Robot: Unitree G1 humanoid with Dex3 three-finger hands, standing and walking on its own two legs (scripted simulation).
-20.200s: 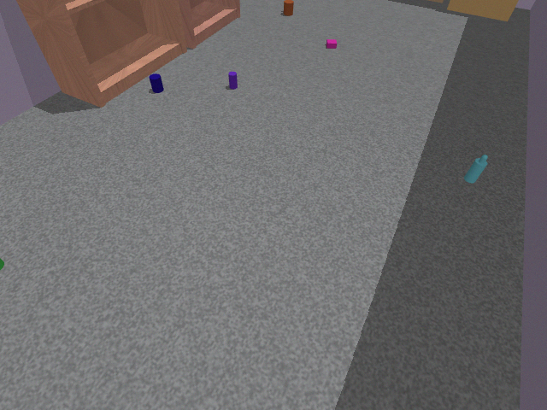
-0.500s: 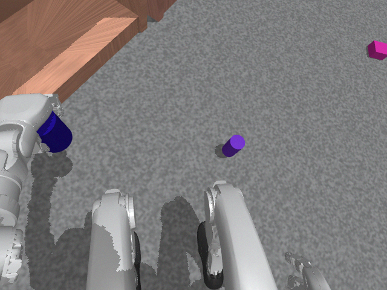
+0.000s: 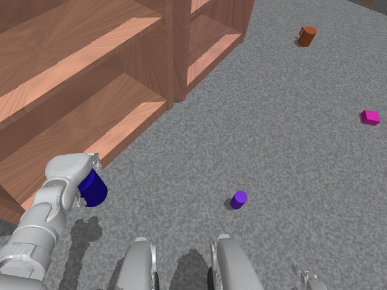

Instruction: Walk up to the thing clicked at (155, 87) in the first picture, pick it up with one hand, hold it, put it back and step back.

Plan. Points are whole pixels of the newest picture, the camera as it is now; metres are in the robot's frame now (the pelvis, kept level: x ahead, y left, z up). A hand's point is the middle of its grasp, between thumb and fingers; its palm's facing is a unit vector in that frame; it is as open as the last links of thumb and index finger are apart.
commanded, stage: lift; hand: left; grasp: from above
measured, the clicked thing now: (86, 186) +0.37 +0.24 -0.11
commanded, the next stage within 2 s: hold in 0.56 s
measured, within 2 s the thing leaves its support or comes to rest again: neither
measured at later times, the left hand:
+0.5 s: hand (72, 166) +0.36 +0.22 +0.02, palm faces -0.44 -0.09 -0.89, open 10.0 cm
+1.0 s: hand (60, 150) +0.38 +0.23 +0.06, palm faces -0.46 -0.07 -0.89, open 10.0 cm
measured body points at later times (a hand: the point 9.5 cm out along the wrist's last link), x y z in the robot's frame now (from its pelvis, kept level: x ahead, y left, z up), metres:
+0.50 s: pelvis +0.04 +0.00 +0.10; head +0.09 +0.00 +0.54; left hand +0.38 +0.22 +0.07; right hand +0.11 -0.27 -0.03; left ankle +0.07 +0.12 -0.59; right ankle +0.07 -0.14 -0.59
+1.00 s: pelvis +0.07 +0.00 +0.13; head +0.10 +0.00 +0.58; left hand +0.40 +0.23 +0.11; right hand +0.17 -0.27 +0.01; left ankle +0.07 +0.12 -0.59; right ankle +0.07 -0.14 -0.59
